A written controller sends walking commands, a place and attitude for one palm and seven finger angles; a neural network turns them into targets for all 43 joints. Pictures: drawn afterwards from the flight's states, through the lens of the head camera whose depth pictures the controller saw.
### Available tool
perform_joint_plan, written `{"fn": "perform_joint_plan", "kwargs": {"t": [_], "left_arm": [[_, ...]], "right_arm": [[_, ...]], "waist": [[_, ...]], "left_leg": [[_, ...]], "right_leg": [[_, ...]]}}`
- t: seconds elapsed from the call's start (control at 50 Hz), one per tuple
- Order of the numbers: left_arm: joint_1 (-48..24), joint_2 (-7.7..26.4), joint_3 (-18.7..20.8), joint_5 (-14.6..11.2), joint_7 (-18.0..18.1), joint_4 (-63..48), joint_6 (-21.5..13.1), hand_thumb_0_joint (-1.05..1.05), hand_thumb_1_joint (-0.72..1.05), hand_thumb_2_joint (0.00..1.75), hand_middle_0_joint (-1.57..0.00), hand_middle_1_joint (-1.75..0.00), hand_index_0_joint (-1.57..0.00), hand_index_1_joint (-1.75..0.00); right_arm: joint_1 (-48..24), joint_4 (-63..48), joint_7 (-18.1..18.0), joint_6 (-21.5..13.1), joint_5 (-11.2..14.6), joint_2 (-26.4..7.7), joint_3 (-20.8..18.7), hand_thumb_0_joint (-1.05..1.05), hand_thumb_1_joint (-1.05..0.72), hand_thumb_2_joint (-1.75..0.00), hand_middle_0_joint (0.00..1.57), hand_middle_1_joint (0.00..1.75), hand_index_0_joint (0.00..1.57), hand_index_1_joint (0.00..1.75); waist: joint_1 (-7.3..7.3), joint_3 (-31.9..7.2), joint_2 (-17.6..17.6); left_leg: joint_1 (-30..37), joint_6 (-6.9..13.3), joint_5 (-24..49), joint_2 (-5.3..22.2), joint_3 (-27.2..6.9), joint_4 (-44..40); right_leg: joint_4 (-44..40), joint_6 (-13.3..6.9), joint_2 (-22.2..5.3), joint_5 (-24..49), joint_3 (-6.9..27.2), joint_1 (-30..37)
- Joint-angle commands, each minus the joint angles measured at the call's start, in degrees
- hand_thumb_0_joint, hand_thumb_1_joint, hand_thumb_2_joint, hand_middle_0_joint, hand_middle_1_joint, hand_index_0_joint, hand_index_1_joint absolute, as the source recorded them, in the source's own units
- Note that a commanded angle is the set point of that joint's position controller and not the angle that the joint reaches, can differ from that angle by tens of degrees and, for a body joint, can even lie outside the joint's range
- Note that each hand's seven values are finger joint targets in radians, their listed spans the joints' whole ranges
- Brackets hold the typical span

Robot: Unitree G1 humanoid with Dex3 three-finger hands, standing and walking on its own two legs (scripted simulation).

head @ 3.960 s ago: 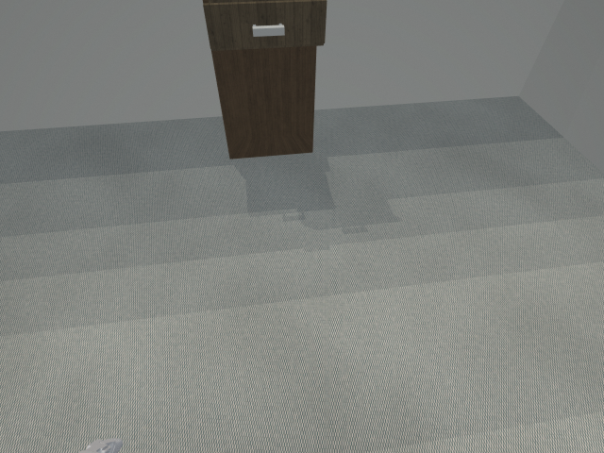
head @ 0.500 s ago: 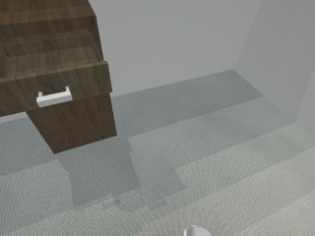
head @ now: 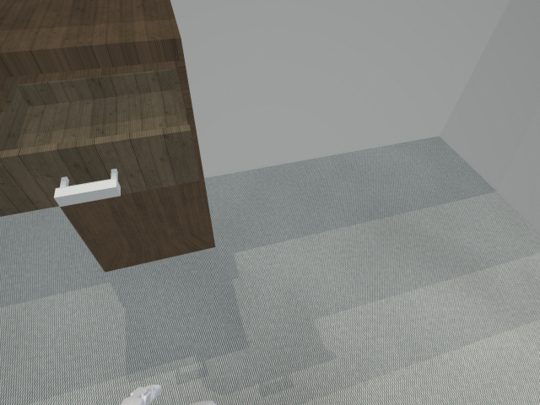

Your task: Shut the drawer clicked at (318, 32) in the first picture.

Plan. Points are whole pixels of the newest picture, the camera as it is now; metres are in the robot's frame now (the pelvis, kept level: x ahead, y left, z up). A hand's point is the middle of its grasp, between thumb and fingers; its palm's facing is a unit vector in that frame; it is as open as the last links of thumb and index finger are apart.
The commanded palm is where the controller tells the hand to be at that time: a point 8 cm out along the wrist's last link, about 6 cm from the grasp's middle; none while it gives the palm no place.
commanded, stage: turn to face it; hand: left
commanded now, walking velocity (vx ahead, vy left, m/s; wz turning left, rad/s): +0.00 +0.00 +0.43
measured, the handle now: (89, 184) +0.50 +0.36 +0.01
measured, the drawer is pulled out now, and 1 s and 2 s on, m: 0.29 0.29 0.29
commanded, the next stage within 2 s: take the last steps up to it in 0.44 s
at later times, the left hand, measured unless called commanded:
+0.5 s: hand out of the picture +0.02 +0.22 -0.15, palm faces +0.21 -0.93 -0.29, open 7.4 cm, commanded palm none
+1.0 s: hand out of the picture -0.09 +0.16 -0.17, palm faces +0.37 -0.92 -0.15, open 7.4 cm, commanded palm none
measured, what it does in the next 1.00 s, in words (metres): steps on the spot, turning left: left foot, then right foot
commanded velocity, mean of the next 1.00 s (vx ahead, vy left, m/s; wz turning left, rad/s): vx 0.14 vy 0.01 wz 0.17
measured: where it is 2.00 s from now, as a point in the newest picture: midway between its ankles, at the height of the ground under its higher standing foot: (239, 401)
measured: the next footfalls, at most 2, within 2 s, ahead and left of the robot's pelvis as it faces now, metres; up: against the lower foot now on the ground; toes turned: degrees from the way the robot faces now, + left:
left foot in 0.08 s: +0.07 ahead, +0.12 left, +0.00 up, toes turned +11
right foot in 0.52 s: +0.07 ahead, -0.11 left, +0.00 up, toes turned +5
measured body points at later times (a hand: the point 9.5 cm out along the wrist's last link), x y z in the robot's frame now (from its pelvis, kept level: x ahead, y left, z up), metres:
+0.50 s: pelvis +0.01 +0.00 +0.01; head +0.04 -0.01 +0.45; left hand +0.01 +0.26 -0.13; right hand +0.13 -0.22 -0.15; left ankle +0.03 +0.12 -0.73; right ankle +0.02 -0.11 -0.72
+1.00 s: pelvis +0.05 +0.03 +0.00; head +0.05 +0.05 +0.45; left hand -0.11 +0.21 -0.16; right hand +0.19 -0.17 -0.14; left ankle +0.01 +0.14 -0.73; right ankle +0.03 -0.11 -0.72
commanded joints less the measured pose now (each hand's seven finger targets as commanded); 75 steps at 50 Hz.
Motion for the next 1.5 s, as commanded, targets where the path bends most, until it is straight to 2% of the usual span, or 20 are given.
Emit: {"fn": "perform_joint_plan", "kwargs": {"t": [0.0,0.04,0.06,0.08,0.18,0.34,0.44,0.46,0.5,0.62,0.82,0.9,0.92,0.96,1.0,1.1,1.3,1.36,1.4,1.48], "left_arm": [[2.54,11.81,2.70,-0.26,0.56,-3.72,-0.01,0.00,0.90,0.90,-0.20,-0.30,-0.20,-0.30],[2.96,9.80,2.40,-1.05,0.09,-5.05,0.86,0.00,0.90,0.90,-0.20,-0.30,-0.20,-0.30],[2.89,6.30,1.87,-1.47,-0.45,-7.40,1.25,0.00,0.90,0.90,-0.20,-0.30,-0.20,-0.30],[-1.51,6.88,1.40,-0.82,-0.63,-9.15,1.25,0.00,0.90,0.90,-0.20,-0.30,-0.20,-0.30],[5.18,7.96,1.92,-0.79,-1.16,-4.10,0.86,0.00,0.90,0.90,-0.20,-0.30,-0.20,-0.30],[5.45,7.22,0.76,-1.30,-0.41,-3.68,1.05,0.00,0.90,0.90,-0.20,-0.30,-0.20,-0.30],[12.23,7.06,0.41,-1.57,0.18,-1.44,-0.11,0.00,0.90,0.90,-0.20,-0.30,-0.20,-0.30],[13.58,8.04,0.48,-1.33,0.42,-1.07,-0.65,0.00,0.90,0.90,-0.20,-0.30,-0.20,-0.30],[13.01,15.41,1.38,-0.35,0.68,-1.92,-1.36,0.00,0.90,0.90,-0.20,-0.30,-0.20,-0.30],[11.92,9.09,0.47,-0.66,0.21,-1.04,-2.97,0.00,0.90,0.90,-0.20,-0.30,-0.20,-0.30],[20.39,9.81,0.87,0.10,-0.60,5.40,-3.93,0.00,0.90,0.90,-0.20,-0.30,-0.20,-0.30],[17.21,9.51,0.96,-0.73,-0.89,6.59,-3.27,0.00,0.90,0.90,-0.20,-0.30,-0.20,-0.30],[16.86,7.91,0.58,-0.82,-1.12,6.51,-3.03,0.00,0.90,0.90,-0.20,-0.30,-0.20,-0.30],[13.22,2.74,-0.58,-0.86,-1.63,3.40,-2.98,0.00,0.90,0.90,-0.20,-0.30,-0.20,-0.30],[7.10,4.23,-0.01,-0.36,-1.54,1.93,-2.78,0.00,0.90,0.90,-0.20,-0.30,-0.20,-0.30],[11.18,2.78,0.03,-0.43,-2.60,4.55,-2.03,0.00,0.90,0.90,-0.20,-0.30,-0.20,-0.30],[-0.70,3.36,0.14,-0.85,-2.69,-0.41,-1.99,0.00,0.90,0.90,-0.20,-0.30,-0.20,-0.30],[12.46,6.67,1.13,-0.55,-2.24,3.40,-3.26,0.00,0.90,0.90,-0.20,-0.30,-0.20,-0.30],[24.13,16.80,3.25,-0.87,-1.32,6.39,-4.21,0.00,0.90,0.90,-0.20,-0.30,-0.20,-0.30],[8.59,9.18,1.17,-1.23,-0.20,2.39,-3.97,0.00,0.90,0.90,-0.20,-0.30,-0.20,-0.30]], "right_arm": [[2.70,-4.54,0.24,-0.78,-0.34,-3.03,-0.61,0.00,-0.90,-0.90,0.20,0.30,0.20,0.30],[5.54,-4.92,0.31,-1.47,-0.60,-7.17,-1.45,0.00,-0.90,-0.90,0.20,0.30,0.20,0.30],[6.39,-6.28,-0.07,-1.86,-1.09,-13.44,-2.71,0.00,-0.90,-0.90,0.20,0.30,0.20,0.30],[6.43,-6.34,-0.68,-2.07,-1.37,-16.18,-3.22,0.00,-0.90,-0.90,0.20,0.30,0.20,0.30],[-3.53,-8.33,-1.83,-3.48,-0.48,-11.77,-1.28,0.00,-0.90,-0.90,0.20,0.30,0.20,0.30],[-2.04,-6.45,-1.57,-2.23,-0.41,-12.59,-1.48,0.00,-0.90,-0.90,0.20,0.30,0.20,0.30],[-5.66,-6.34,-1.13,-1.74,-0.01,-12.19,-1.46,0.00,-0.90,-0.90,0.20,0.30,0.20,0.30],[-5.69,-6.29,-0.94,-1.81,0.42,-10.69,-1.26,0.00,-0.90,-0.90,0.20,0.30,0.20,0.30],[-6.28,-8.34,-0.35,-1.57,0.88,-5.72,-0.42,0.00,-0.90,-0.90,0.20,0.30,0.20,0.30],[-4.80,-3.55,0.56,-1.02,-0.48,-6.49,-1.21,0.00,-0.90,-0.90,0.20,0.30,0.20,0.30],[-10.06,-3.98,1.02,-3.20,-0.18,-3.19,0.06,0.00,-0.90,-0.90,0.20,0.30,0.20,0.30],[-2.12,-0.87,0.30,-4.47,-0.07,-3.01,0.72,0.00,-0.90,-0.90,0.20,0.30,0.20,0.30],[1.38,0.70,-0.16,-4.83,0.02,-4.85,0.28,0.00,-0.90,-0.90,0.20,0.30,0.20,0.30],[13.41,3.28,-1.21,-5.00,-0.76,-13.74,-1.75,0.00,-0.90,-0.90,0.20,0.30,0.20,0.30],[11.90,3.63,-1.97,-5.04,-0.63,-11.18,-1.00,0.00,-0.90,-0.90,0.20,0.30,0.20,0.30],[5.73,2.09,-2.28,-7.05,-0.11,-6.17,0.38,0.00,-0.90,-0.90,0.20,0.30,0.20,0.30],[10.08,5.80,-2.25,-6.74,-0.86,-7.27,0.11,0.00,-0.90,-0.90,0.20,0.30,0.20,0.30],[9.03,6.20,-2.07,-6.58,-0.23,-7.40,0.21,0.00,-0.90,-0.90,0.20,0.30,0.20,0.30],[12.81,4.30,-1.68,-6.84,0.93,-2.78,0.82,0.00,-0.90,-0.90,0.20,0.30,0.20,0.30],[5.75,3.26,-1.39,-4.87,-0.05,-2.10,0.43,0.00,-0.90,-0.90,0.20,0.30,0.20,0.30]], "waist": [[1.57,-0.67,-7.69],[-0.26,-1.46,5.37],[-1.12,0.59,22.16],[-3.07,0.16,19.51],[2.37,-4.80,8.56],[0.65,-4.14,8.65],[3.66,-4.82,7.49],[4.24,-4.90,4.24],[4.20,-2.27,-15.95],[3.43,1.88,-8.10],[6.98,2.59,-8.79],[2.80,0.99,-6.76],[1.36,0.37,-1.55],[-3.81,0.29,18.08],[-3.21,5.69,13.75],[2.51,4.90,6.18],[1.25,6.81,7.43],[7.65,-0.65,2.70],[9.26,-13.44,-16.37],[4.14,-0.45,-3.00]], "left_leg": [[5.98,0.18,3.41,-1.06,2.22,-11.31],[11.88,2.07,7.55,1.86,-5.53,-27.85],[12.28,8.61,11.59,15.24,-26.38,-38.66],[9.11,14.26,12.41,19.88,-33.39,-42.09],[15.70,10.34,27.55,8.62,-15.18,-36.36],[18.83,12.43,32.07,9.10,-15.86,-35.28],[12.44,9.98,30.03,6.48,-16.44,-30.79],[8.84,7.42,24.79,3.74,-15.12,-27.41],[-2.46,1.16,-4.00,-7.77,-5.36,-10.01],[-7.27,0.24,6.14,-3.52,-7.16,8.92],[-2.47,1.42,2.40,-2.53,-1.85,-12.58],[15.87,1.96,10.17,-4.87,2.54,-28.44],[24.19,2.37,9.07,-3.71,1.14,-30.99],[32.44,11.28,-2.09,16.68,-25.86,-42.32],[25.03,13.60,-2.45,17.15,-26.75,-45.12],[20.32,11.84,20.26,10.03,-10.02,-44.67],[21.42,10.49,34.46,10.19,-5.02,-39.28],[16.89,6.92,41.35,5.94,-1.41,-21.49],[-3.68,2.39,-7.36,-5.51,1.56,11.40],[-4.14,2.44,2.09,1.52,-6.99,17.68]], "right_leg": [[-11.34,-2.63,-14.40,-5.65,8.55,-2.58],[2.27,1.54,-9.12,-10.23,5.39,-7.87],[15.59,6.11,-0.78,-21.08,3.65,-17.86],[27.35,5.39,1.01,-22.84,10.59,-18.38],[32.40,5.93,1.46,-8.33,15.87,-16.17],[15.82,5.80,3.84,-13.12,14.84,-8.22],[-2.75,4.85,5.28,-3.69,13.71,4.80],[-10.91,4.49,3.60,1.67,15.33,9.76],[-18.19,-4.99,-16.41,10.80,33.95,10.03],[-19.97,-4.49,-9.18,0.36,23.89,9.15],[-22.37,-6.99,-11.23,-6.13,24.16,13.16],[-16.23,-3.76,-6.34,-7.92,17.77,4.00],[-11.42,-2.07,-3.98,-9.42,15.61,-1.91],[14.42,1.93,5.06,-19.27,7.06,-19.15],[28.92,0.71,1.95,-16.84,14.50,-23.45],[27.38,2.42,-0.01,-3.84,14.61,-17.59],[6.47,0.99,3.00,-0.67,10.62,-10.33],[-2.67,-0.78,5.95,4.66,9.52,11.19],[-11.23,-10.88,-18.61,21.79,40.83,32.51],[-18.35,-9.74,-13.52,7.70,28.33,6.15]]}}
